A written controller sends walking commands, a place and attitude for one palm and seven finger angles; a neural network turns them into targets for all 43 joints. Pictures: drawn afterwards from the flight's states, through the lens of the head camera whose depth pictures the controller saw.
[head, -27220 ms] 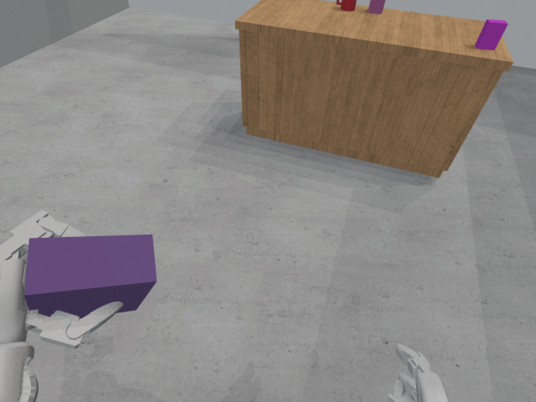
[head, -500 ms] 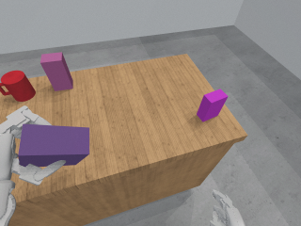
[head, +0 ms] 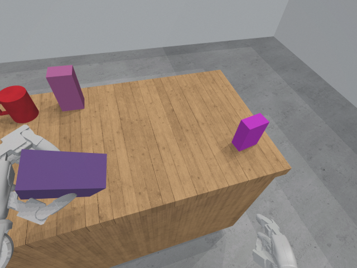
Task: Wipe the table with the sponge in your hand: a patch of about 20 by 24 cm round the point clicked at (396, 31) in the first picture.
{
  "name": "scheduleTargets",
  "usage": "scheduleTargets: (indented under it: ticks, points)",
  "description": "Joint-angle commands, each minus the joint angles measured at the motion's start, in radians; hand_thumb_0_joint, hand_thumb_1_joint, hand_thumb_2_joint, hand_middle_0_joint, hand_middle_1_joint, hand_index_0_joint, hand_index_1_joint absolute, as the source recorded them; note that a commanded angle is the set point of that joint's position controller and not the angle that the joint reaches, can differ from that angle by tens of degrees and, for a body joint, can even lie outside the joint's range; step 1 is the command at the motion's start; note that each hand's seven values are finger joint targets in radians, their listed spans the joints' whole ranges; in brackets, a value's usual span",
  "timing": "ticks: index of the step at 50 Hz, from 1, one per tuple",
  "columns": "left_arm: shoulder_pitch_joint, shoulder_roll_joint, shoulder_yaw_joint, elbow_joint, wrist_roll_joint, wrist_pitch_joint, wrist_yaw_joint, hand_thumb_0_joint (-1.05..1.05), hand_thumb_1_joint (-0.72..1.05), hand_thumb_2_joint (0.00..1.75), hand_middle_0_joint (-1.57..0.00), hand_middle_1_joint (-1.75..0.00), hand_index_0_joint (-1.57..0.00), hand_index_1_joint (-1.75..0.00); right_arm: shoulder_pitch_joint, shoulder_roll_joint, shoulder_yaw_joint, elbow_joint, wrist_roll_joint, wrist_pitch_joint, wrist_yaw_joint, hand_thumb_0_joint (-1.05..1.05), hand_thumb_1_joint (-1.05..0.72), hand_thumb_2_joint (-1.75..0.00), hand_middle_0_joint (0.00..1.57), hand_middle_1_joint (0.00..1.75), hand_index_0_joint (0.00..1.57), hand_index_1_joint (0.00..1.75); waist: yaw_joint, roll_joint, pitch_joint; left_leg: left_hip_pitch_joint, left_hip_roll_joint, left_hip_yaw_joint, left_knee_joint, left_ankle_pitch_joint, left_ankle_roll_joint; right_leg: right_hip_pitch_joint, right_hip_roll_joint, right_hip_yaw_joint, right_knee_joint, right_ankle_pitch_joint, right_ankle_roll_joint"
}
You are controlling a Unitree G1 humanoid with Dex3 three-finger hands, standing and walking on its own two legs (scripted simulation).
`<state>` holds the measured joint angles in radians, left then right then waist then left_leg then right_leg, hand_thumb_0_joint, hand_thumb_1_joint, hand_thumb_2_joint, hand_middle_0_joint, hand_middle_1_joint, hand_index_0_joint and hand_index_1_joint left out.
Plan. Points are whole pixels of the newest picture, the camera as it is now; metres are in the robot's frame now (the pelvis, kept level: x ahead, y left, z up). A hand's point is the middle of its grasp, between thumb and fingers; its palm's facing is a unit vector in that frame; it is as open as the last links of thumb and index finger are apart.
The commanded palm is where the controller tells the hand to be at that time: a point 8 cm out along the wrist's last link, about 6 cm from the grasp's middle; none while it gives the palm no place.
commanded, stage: look again from close up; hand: left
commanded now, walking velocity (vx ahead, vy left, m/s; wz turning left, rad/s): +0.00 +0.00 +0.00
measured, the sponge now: (74, 177) +0.23 +0.21 +0.13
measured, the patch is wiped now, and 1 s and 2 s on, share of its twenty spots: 0.00 0.00 0.00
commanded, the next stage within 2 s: come to a stop and stand still in 0.16 s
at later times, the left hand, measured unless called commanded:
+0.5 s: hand (31, 175) +0.21 +0.26 +0.16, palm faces +0.36 -0.83 -0.41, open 9.8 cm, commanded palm +0.15 +0.29 +0.17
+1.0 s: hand (42, 171) +0.23 +0.25 +0.15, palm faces +0.34 -0.86 -0.37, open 9.8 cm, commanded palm +0.16 +0.29 +0.17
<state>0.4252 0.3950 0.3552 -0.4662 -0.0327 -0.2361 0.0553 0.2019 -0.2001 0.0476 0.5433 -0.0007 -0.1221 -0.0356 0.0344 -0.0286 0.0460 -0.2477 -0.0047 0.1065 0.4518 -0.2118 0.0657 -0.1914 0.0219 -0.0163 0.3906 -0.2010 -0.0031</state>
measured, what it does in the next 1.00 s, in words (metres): stands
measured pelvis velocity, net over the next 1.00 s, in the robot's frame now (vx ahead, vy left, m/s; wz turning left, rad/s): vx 0.01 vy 0.01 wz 0.00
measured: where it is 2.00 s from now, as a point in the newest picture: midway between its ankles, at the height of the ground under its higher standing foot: outside the picture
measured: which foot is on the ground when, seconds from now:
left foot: down 0.00-1.00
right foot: down 0.00-1.00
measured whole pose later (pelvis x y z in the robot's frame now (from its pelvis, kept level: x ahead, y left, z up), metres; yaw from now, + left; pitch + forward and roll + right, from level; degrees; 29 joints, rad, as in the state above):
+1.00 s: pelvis +0.01 +0.01 +0.00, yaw +0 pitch +0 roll -2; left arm 0.42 0.38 0.35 -0.45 -0.04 -0.24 0.07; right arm 0.17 -0.19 0.04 0.55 0.00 -0.15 -0.03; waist 0.02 -0.04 0.04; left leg -0.25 -0.01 0.11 0.46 -0.22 0.08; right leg -0.19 0.01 -0.02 0.39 -0.21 0.01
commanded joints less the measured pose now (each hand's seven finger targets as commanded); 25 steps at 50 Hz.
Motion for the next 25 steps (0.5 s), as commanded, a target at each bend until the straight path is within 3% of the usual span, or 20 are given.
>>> scheduleTargets:
  ticks: [1, 4, 5, 9, 10, 14, 15, 16, 17, 18, 19, 21, 23, 25]
  points:
    - [-0.102, 0.144, 0.099, -0.179, -0.015, -0.058, 0.030, 0.00, 0.10, 1.30, -1.20, -1.60, -1.20, -1.60, -0.070, -0.120, -0.055, -0.146, 0.008, -0.056, -0.015, 0.00, -0.90, -0.90, 0.20, 0.30, 0.20, 0.30, -0.016, 0.088, -0.165, 0.113, 0.115, -0.158, -0.104, 0.082, -0.050, -0.014, -0.074, 0.086, -0.059, 0.155, -0.032]
    - [-0.109, 0.159, 0.110, -0.176, -0.008, -0.053, 0.035, 0.00, 0.10, 1.30, -1.20, -1.60, -1.20, -1.60, -0.088, -0.117, -0.052, -0.142, 0.011, -0.057, -0.018, 0.00, -0.90, -0.90, 0.20, 0.30, 0.20, 0.30, -0.014, 0.095, -0.158, 0.108, 0.112, -0.160, -0.119, 0.030, -0.050, -0.023, -0.075, 0.091, -0.070, 0.117, -0.030]
    - [-0.115, 0.124, 0.075, -0.176, -0.011, -0.057, 0.030, 0.00, 0.10, 1.30, -1.20, -1.60, -1.20, -1.60, -0.080, -0.119, -0.048, -0.141, 0.006, -0.056, -0.016, 0.00, -0.90, -0.90, 0.20, 0.30, 0.20, 0.30, -0.013, 0.083, -0.158, 0.099, 0.115, -0.164, -0.126, 0.013, -0.045, -0.020, -0.072, 0.080, -0.071, 0.104, -0.028]
    - [-0.107, 0.170, 0.115, -0.195, -0.003, -0.055, 0.038, 0.00, 0.10, 1.30, -1.20, -1.60, -1.20, -1.60, -0.088, -0.117, -0.051, -0.141, 0.010, -0.061, -0.016, 0.00, -0.90, -0.90, 0.20, 0.30, 0.20, 0.30, -0.013, 0.113, -0.152, 0.087, 0.115, -0.172, -0.138, -0.010, -0.050, -0.017, -0.070, 0.085, -0.065, 0.083, -0.031]
    - [-0.101, 0.143, 0.092, -0.197, -0.005, -0.058, 0.036, 0.00, 0.10, 1.30, -1.20, -1.60, -1.20, -1.60, -0.082, -0.120, -0.049, -0.141, 0.005, -0.059, -0.015, 0.00, -0.90, -0.90, 0.20, 0.30, 0.20, 0.30, -0.011, 0.100, -0.161, 0.082, 0.119, -0.170, -0.139, -0.018, -0.044, -0.008, -0.067, 0.076, -0.063, 0.083, -0.029]
    - [-0.073, 0.180, 0.136, -0.196, -0.005, -0.055, 0.041, 0.00, 0.10, 1.30, -1.20, -1.60, -1.20, -1.60, -0.082, -0.118, -0.054, -0.140, 0.009, -0.062, -0.017, 0.00, -0.90, -0.90, 0.20, 0.30, 0.20, 0.30, -0.013, 0.109, -0.167, 0.086, 0.116, -0.171, -0.133, 0.006, -0.050, -0.003, -0.070, 0.080, -0.059, 0.100, -0.032]
    - [-1.108, 0.930, 0.664, -0.430, 0.147, -0.142, 0.042, 0.00, 0.10, 1.30, -1.20, -1.60, -1.20, -1.60, 0.030, -0.151, -0.065, -0.093, -0.063, -0.096, 0.000, 0.00, -0.90, -0.90, 0.20, 0.30, 0.20, 0.30, -0.015, -0.039, 0.032, -0.121, 0.130, -0.099, 0.002, -0.012, -0.029, -0.158, -0.104, 0.098, -0.108, 0.093, 0.024]
    - [-0.482, 0.295, 0.268, 0.207, 0.025, -0.089, 0.000, 0.00, 0.10, 1.30, -1.20, -1.60, -1.20, -1.60, -0.063, -0.046, -0.035, -0.052, -0.014, -0.078, -0.009, 0.00, -0.90, -0.90, 0.20, 0.30, 0.20, 0.30, -0.021, -0.004, -0.180, 0.059, 0.070, -0.151, -0.035, 0.068, -0.028, -0.129, -0.123, 0.120, -0.052, -0.015, -0.050]
    - [-0.215, 0.160, 0.160, 0.204, -0.007, -0.077, -0.012, 0.00, 0.10, 1.30, -1.20, -1.60, -1.20, -1.60, -0.032, -0.121, -0.092, -0.112, 0.003, -0.096, -0.006, 0.00, -0.90, -0.90, 0.20, 0.30, 0.20, 0.30, 0.019, 0.118, -0.166, 0.112, 0.076, -0.112, -0.027, 0.029, -0.044, -0.103, -0.104, 0.200, -0.089, -0.006, -0.039]
    - [-0.170, 0.141, 0.107, 0.016, -0.029, -0.091, -0.014, 0.00, 0.10, 1.30, -1.20, -1.60, -1.20, -1.60, -0.010, -0.132, -0.096, -0.118, 0.007, -0.097, 0.008, 0.00, -0.90, -0.90, 0.20, 0.30, 0.20, 0.30, 0.002, 0.163, -0.190, 0.098, 0.077, -0.132, -0.066, -0.023, -0.035, -0.043, -0.106, 0.170, -0.051, -0.025, -0.032]
    - [-0.065, 0.064, 0.059, -0.038, -0.041, -0.096, -0.011, 0.00, 0.10, 1.30, -1.20, -1.60, -1.20, -1.60, -0.050, -0.115, -0.089, -0.123, 0.020, -0.103, 0.025, 0.00, -0.90, -0.90, 0.20, 0.30, 0.20, 0.30, 0.006, 0.227, -0.196, 0.098, 0.104, -0.148, -0.113, -0.035, -0.027, -0.014, -0.084, 0.112, 0.012, -0.013, -0.029]
    - [-0.045, 0.111, 0.066, -0.158, -0.027, -0.098, 0.008, 0.00, 0.10, 1.30, -1.20, -1.60, -1.20, -1.60, -0.065, -0.128, -0.085, -0.134, 0.017, -0.106, 0.038, 0.00, -0.90, -0.90, 0.20, 0.30, 0.20, 0.30, 0.012, 0.165, -0.151, -0.044, 0.145, -0.198, -0.185, -0.191, -0.012, 0.046, -0.063, 0.071, 0.069, -0.037, -0.013]
    - [-0.031, 0.146, 0.099, -0.162, -0.019, -0.095, 0.026, 0.00, 0.10, 1.30, -1.20, -1.60, -1.20, -1.60, -0.062, -0.127, -0.083, -0.137, 0.019, -0.110, 0.033, 0.00, -0.90, -0.90, 0.20, 0.30, 0.20, 0.30, 0.012, 0.042, -0.117, -0.110, 0.145, -0.203, -0.198, -0.278, -0.009, 0.061, -0.056, 0.064, 0.063, -0.064, -0.005]
    - [-0.084, 0.181, 0.139, -0.193, -0.015, -0.104, 0.040, 0.00, 0.10, 1.30, -1.20, -1.60, -1.20, -1.60, -0.068, -0.128, -0.079, -0.138, 0.020, -0.114, 0.020, 0.00, -0.90, -0.90, 0.20, 0.30, 0.20, 0.30, 0.003, 0.039, -0.110, -0.115, 0.141, -0.209, -0.198, -0.290, -0.010, 0.051, -0.056, 0.054, 0.060, -0.065, -0.005]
